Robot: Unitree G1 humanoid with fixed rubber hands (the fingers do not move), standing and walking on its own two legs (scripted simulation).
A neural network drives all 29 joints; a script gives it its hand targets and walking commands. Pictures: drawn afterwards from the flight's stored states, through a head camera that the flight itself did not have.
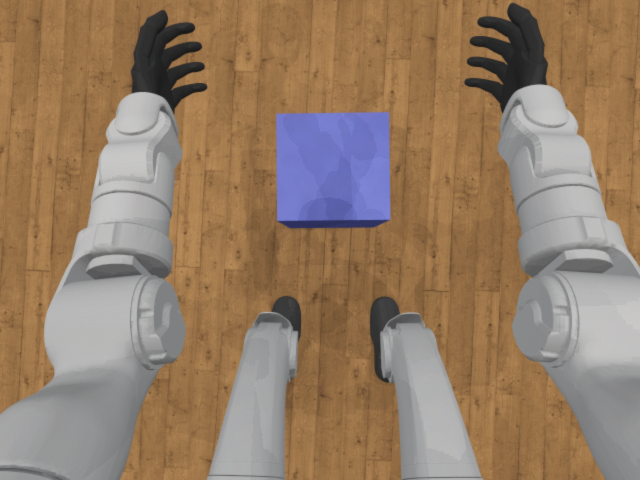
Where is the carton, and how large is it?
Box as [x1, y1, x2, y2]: [276, 112, 389, 227]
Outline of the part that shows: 388,112 276,114 277,220 288,227 366,227 375,226 388,220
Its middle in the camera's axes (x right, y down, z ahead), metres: +0.02 -0.14 +0.85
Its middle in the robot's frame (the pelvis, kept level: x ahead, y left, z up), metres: +0.50 +0.01 -0.52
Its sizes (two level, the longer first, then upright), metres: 0.210 0.200 0.250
